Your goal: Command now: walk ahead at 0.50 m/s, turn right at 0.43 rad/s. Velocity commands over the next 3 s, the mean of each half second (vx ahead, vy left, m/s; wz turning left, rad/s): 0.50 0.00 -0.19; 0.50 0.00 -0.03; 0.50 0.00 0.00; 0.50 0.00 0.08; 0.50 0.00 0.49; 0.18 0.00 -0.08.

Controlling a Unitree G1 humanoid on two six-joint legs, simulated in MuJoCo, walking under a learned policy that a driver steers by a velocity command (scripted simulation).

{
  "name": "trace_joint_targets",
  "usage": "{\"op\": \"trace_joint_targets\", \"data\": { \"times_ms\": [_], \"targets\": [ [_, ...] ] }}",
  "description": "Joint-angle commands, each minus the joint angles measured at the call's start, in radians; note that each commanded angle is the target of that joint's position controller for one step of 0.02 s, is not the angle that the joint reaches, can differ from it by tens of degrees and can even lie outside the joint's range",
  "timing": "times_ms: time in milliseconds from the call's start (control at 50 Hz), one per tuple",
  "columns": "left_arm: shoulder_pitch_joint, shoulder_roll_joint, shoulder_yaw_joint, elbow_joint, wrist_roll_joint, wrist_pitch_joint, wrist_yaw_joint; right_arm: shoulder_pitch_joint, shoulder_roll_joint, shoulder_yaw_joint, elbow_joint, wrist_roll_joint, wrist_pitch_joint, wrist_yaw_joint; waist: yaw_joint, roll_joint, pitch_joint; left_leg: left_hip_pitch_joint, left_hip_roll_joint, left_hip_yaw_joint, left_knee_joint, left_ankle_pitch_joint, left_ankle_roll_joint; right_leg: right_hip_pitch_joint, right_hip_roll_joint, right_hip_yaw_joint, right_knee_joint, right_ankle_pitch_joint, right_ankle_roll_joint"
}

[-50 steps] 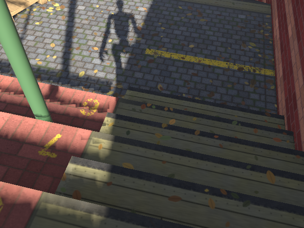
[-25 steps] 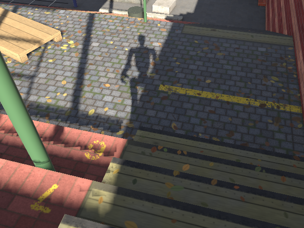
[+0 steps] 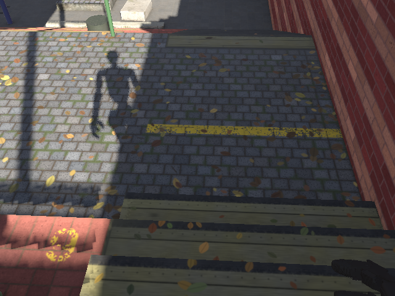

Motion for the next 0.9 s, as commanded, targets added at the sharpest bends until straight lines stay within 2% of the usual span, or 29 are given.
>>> {"op": "trace_joint_targets", "data": {
  "times_ms": [20,40,60,80,100,120,140,160,200,240,280,300,340,400,520,560,580,600,620,640,660,680,700,720,740,780,820,860,900],
  "targets": [
    [0.078,-0.018,-0.012,0.027,0.011,-0.008,-0.050,0.560,-0.110,-0.049,0.160,-0.024,0.009,0.011,-0.208,0.074,-0.103,0.783,0.190,-0.045,0.316,0.236,0.062,-0.541,-0.044,0.037,0.585,0.095,-0.009],
    [0.226,0.000,-0.012,0.034,-0.020,-0.028,-0.067,0.621,-0.141,-0.042,0.188,0.006,0.012,0.028,-0.172,0.264,-0.176,0.940,0.316,-0.241,0.437,0.220,0.184,-0.802,-0.008,0.049,0.949,-0.086,0.042],
    [0.247,0.042,-0.012,0.023,-0.029,-0.044,-0.067,0.625,-0.172,-0.050,0.201,0.034,0.035,0.038,-0.160,0.320,-0.186,0.903,0.380,-0.347,0.362,0.069,0.256,-0.912,-0.075,0.022,1.064,-0.030,0.067],
    [0.111,0.072,-0.017,-0.066,-0.054,-0.049,-0.056,0.575,-0.258,-0.074,0.235,0.048,0.045,0.033,-0.148,0.333,-0.144,0.817,0.468,-0.581,0.154,-0.511,0.367,-1.034,-0.133,-0.087,1.022,0.114,0.091],
    [-0.077,0.122,-0.002,-0.086,-0.038,-0.027,-0.033,0.482,-0.126,-0.034,0.214,0.021,0.054,0.019,-0.146,-0.045,0.017,0.561,0.406,-0.531,0.009,-0.855,0.323,-1.008,-0.199,-0.133,0.877,0.293,0.076],
    [-0.183,0.115,-0.007,-0.108,-0.024,-0.004,-0.016,0.382,-0.101,-0.012,0.213,-0.014,0.043,0.019,-0.135,-0.056,0.141,0.284,0.404,-0.525,-0.002,-0.819,0.328,-0.913,-0.228,-0.096,0.814,0.385,0.062],
    [-0.192,0.085,-0.013,-0.110,0.001,0.011,-0.006,0.322,-0.059,0.015,0.218,-0.023,0.026,0.025,-0.094,-0.088,0.197,0.080,0.352,-0.467,0.008,-0.777,0.302,-0.841,-0.243,-0.076,0.779,0.378,0.053],
    [-0.154,0.103,0.004,-0.093,0.013,-0.004,-0.012,0.291,-0.003,0.031,0.225,-0.006,0.008,0.018,-0.038,-0.069,0.210,0.011,0.244,-0.336,0.045,-0.746,0.224,-0.808,-0.271,-0.003,0.551,0.592,0.017],
    [-0.142,0.125,0.023,-0.096,0.044,-0.036,-0.033,0.271,-0.035,0.031,0.232,-0.006,0.000,-0.008,0.002,-0.017,0.185,-0.131,0.123,-0.127,0.029,-0.427,0.168,-0.638,-0.311,-0.084,0.130,0.859,0.034],
    [-0.213,0.010,-0.005,-0.114,0.080,-0.049,-0.058,0.370,-0.072,0.024,0.294,-0.004,0.011,-0.039,-0.041,0.058,0.077,-0.091,0.116,-0.102,0.058,-0.174,0.193,-0.497,-0.315,-0.183,-0.015,1.029,0.068],
    [-0.165,0.021,-0.002,-0.094,0.049,-0.042,-0.078,0.407,-0.109,0.017,0.314,0.002,0.013,-0.039,-0.030,0.020,0.033,-0.004,0.147,-0.118,0.121,-0.181,0.202,-0.501,-0.321,-0.173,0.018,1.108,0.066],
    [-0.267,0.060,0.012,-0.127,0.039,-0.043,-0.082,0.504,-0.075,0.021,0.348,0.023,0.009,-0.046,-0.085,-0.008,0.069,0.163,0.150,-0.146,0.172,-0.323,0.190,-0.686,-0.347,-0.101,-0.112,1.194,0.041],
    [-0.404,0.056,0.007,-0.175,0.045,-0.050,-0.091,0.603,-0.061,0.028,0.378,0.022,0.012,-0.048,-0.151,-0.003,0.119,0.303,0.179,-0.222,0.212,-0.437,0.188,-0.824,-0.342,-0.095,-0.242,1.172,0.025],
    [-0.524,0.031,-0.006,-0.213,0.058,-0.073,-0.130,0.551,-0.069,0.034,0.342,0.014,0.036,-0.073,-0.193,-0.036,0.162,0.047,0.085,-0.102,0.278,-0.601,0.148,-0.483,-0.285,-0.199,-0.528,1.402,0.048],
    [-0.543,0.028,-0.008,-0.254,0.013,-0.076,-0.149,0.549,-0.088,0.017,0.343,0.026,0.091,-0.094,-0.235,0.003,0.190,0.188,0.081,-0.164,0.532,-0.489,0.166,-0.359,-0.286,-0.188,-0.768,1.145,0.073],
    [-0.311,0.071,0.016,-0.167,0.025,-0.076,-0.131,0.533,-0.094,0.012,0.370,0.023,0.094,-0.074,-0.118,-0.035,0.102,0.164,0.048,-0.111,0.816,-0.339,0.152,-0.084,-0.282,-0.251,-0.822,1.137,0.018],
    [-0.048,0.121,0.038,-0.075,0.044,-0.074,-0.127,0.528,-0.074,0.016,0.388,0.023,0.080,-0.061,-0.011,-0.083,0.020,-0.071,-0.013,-0.068,1.142,-0.504,0.102,0.258,-0.357,-0.207,-0.747,1.346,-0.028],
    [0.130,0.155,0.033,-0.013,0.053,-0.070,-0.133,0.654,0.012,0.029,0.413,0.026,0.051,-0.039,0.006,-0.326,-0.176,-0.436,-0.153,-0.046,1.621,-1.285,0.031,0.723,-0.525,-0.084,-0.383,1.760,-0.122],
    [0.158,0.177,0.036,0.000,0.024,-0.044,-0.134,0.728,-0.071,0.025,0.381,0.054,0.017,-0.025,0.003,-0.397,-0.313,-0.611,-0.101,-0.106,1.789,-1.314,-0.015,0.835,-0.616,0.065,-0.316,1.756,-0.198],
    [0.149,0.260,0.062,0.019,-0.002,-0.029,-0.134,0.616,-0.087,0.028,0.290,0.086,-0.001,-0.023,0.015,-0.438,-0.371,-0.728,-0.084,-0.085,1.781,-1.221,-0.029,0.806,-0.720,0.294,-0.511,1.138,-0.312],
    [0.088,0.203,0.043,0.033,0.001,-0.018,-0.125,0.445,-0.083,0.026,0.245,0.079,0.014,-0.043,0.007,-0.235,-0.208,-0.819,-0.035,0.028,1.702,-1.107,-0.045,0.638,-0.687,0.332,-0.678,0.780,-0.312],
    [-0.033,0.127,0.015,0.007,0.029,-0.024,-0.119,0.337,-0.083,0.023,0.222,0.056,0.045,-0.070,-0.035,-0.049,-0.057,-0.756,0.011,0.054,1.602,-0.934,-0.025,0.367,-0.649,0.296,-0.775,0.614,-0.269],
    [-0.128,0.118,0.001,0.002,0.045,-0.042,-0.123,0.340,-0.062,0.024,0.212,0.035,0.071,-0.083,-0.099,-0.043,0.043,-0.644,0.039,0.046,1.545,-0.876,-0.021,0.112,-0.648,0.328,-0.766,0.690,-0.274],
    [-0.219,0.034,-0.024,-0.012,0.050,-0.071,-0.131,0.370,-0.075,0.003,0.236,0.023,0.077,-0.078,-0.165,0.001,0.113,-0.568,0.093,-0.031,1.292,-0.686,0.006,-0.080,-0.563,0.203,-0.709,0.748,-0.192],
    [-0.229,0.007,-0.035,-0.005,0.051,-0.083,-0.132,0.396,-0.086,-0.009,0.244,0.020,0.074,-0.074,-0.181,-0.075,0.125,-0.500,0.102,-0.027,1.203,-0.626,0.018,-0.186,-0.496,0.110,-0.697,0.847,-0.146],
    [-0.178,0.078,-0.015,0.028,0.041,-0.092,-0.087,0.322,-0.044,-0.015,0.212,-0.022,0.054,-0.066,-0.165,-0.163,0.125,-0.400,0.105,0.036,0.845,-0.440,-0.015,-0.241,-0.409,-0.017,-0.738,1.069,-0.138],
    [-0.118,0.109,-0.010,0.072,0.064,-0.083,-0.064,0.340,-0.013,-0.006,0.211,-0.012,0.049,-0.042,-0.183,-0.196,0.015,-0.311,0.094,0.048,0.856,-0.282,-0.018,-0.206,-0.423,-0.013,-0.675,1.166,-0.164],
    [-0.025,0.078,-0.013,0.106,0.023,-0.090,-0.057,0.220,-0.068,-0.023,0.163,0.000,0.051,-0.026,-0.128,-0.146,0.050,-0.512,0.119,-0.020,0.711,-0.154,0.014,-0.034,-0.434,0.014,-0.631,0.987,-0.148],
    [0.012,0.045,-0.027,0.121,-0.001,-0.086,-0.039,0.107,-0.069,-0.019,0.118,-0.023,0.048,-0.011,-0.098,-0.105,0.115,-0.476,0.098,-0.002,0.452,0.047,0.031,-0.078,-0.385,-0.045,-0.569,0.770,-0.116]
  ]
}}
